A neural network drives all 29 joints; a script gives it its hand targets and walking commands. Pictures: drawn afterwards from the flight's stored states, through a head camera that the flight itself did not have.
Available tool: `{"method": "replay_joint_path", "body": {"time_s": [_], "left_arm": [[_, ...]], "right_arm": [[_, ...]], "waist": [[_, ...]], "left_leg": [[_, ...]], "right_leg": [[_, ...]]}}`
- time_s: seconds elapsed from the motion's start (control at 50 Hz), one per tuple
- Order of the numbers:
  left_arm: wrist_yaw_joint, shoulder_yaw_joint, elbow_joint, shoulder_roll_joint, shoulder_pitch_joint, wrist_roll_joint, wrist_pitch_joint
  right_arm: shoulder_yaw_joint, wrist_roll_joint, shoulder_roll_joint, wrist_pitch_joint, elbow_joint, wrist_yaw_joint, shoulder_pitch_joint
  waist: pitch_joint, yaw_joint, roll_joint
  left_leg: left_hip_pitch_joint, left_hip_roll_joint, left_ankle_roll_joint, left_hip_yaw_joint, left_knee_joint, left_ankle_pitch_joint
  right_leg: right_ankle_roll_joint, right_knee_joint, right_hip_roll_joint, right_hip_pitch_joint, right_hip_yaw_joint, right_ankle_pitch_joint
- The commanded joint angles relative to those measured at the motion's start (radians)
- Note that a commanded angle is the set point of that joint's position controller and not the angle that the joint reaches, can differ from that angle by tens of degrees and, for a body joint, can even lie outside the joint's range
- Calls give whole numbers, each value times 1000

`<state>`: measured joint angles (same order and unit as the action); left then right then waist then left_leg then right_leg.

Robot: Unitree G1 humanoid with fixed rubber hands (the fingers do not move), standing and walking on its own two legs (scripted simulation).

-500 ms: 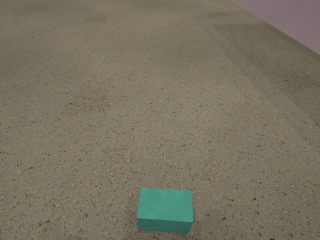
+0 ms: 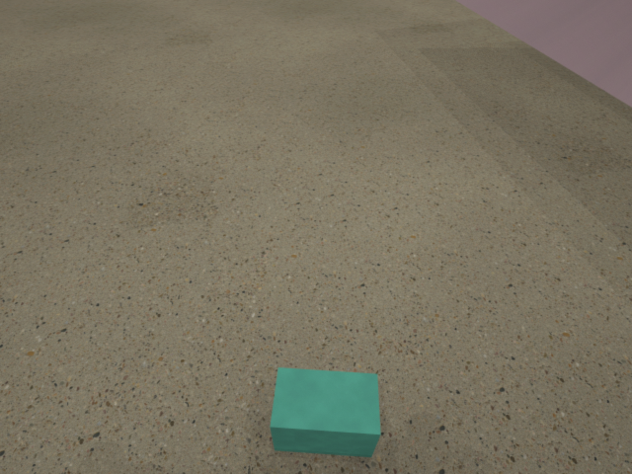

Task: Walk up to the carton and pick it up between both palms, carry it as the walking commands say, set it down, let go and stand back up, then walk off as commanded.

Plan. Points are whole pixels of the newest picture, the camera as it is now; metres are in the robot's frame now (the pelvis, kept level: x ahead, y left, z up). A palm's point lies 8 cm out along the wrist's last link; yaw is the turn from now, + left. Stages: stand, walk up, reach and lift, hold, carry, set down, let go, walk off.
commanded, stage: stand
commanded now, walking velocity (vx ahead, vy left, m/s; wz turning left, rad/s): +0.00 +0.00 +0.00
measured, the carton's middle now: (325, 412) +0.46 -0.03 -0.68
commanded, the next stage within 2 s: walk off in 0.36 s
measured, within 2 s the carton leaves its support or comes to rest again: neither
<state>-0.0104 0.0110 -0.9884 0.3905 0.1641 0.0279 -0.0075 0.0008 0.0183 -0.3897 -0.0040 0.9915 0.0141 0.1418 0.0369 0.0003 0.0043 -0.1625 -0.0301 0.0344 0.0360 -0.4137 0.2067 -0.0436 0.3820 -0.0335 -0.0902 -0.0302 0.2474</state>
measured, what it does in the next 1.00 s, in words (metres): walks ahead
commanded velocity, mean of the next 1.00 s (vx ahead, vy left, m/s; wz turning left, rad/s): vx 0.48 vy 0.00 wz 0.00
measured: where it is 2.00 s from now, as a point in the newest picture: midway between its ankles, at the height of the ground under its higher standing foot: (325, 290)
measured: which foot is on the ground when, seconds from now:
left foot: down 0.00-1.00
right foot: down 0.00-0.78, up 0.80-1.00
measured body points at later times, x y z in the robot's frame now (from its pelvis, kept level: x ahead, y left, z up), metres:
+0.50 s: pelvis +0.00 +0.00 +0.00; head +0.00 +0.00 +0.45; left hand +0.09 +0.32 -0.12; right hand +0.10 -0.32 -0.11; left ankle +0.01 +0.14 -0.74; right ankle -0.02 -0.15 -0.74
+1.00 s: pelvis +0.13 +0.02 +0.00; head +0.14 +0.02 +0.45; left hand +0.29 +0.27 -0.12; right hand +0.05 -0.24 -0.14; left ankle +0.02 +0.13 -0.74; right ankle +0.18 -0.14 -0.67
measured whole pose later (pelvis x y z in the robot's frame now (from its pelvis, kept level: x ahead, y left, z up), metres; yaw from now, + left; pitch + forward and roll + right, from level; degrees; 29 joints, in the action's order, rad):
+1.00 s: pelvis +0.13 +0.02 +0.00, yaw +1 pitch +1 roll +0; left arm 0.07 0.02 -0.89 0.29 0.09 0.04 0.04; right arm -0.01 0.03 -0.25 0.09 1.08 -0.01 0.49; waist -0.01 0.07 0.01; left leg 0.02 -0.02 0.00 -0.06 -0.27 0.31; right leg -0.03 1.02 -0.13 -0.60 0.05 0.20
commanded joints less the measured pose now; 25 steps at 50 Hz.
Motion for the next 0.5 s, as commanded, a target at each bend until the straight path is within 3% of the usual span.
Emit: {"method": "replay_joint_path", "body": {"time_s": [0.0,0.48], "left_arm": [[-4,32,35,168,-23,-1,9],[0,34,-1,176,-49,-8,12]], "right_arm": [[-32,-1,-173,10,-37,4,-32],[-31,-5,-182,14,-2,2,-50]], "waist": [[-22,0,-7],[-30,1,-8]], "left_leg": [[23,-73,-38,58,64,-132],[35,-81,-41,60,76,-159]], "right_leg": [[42,-72,-69,-46,-46,-119],[46,-84,-77,-32,-43,-137]]}}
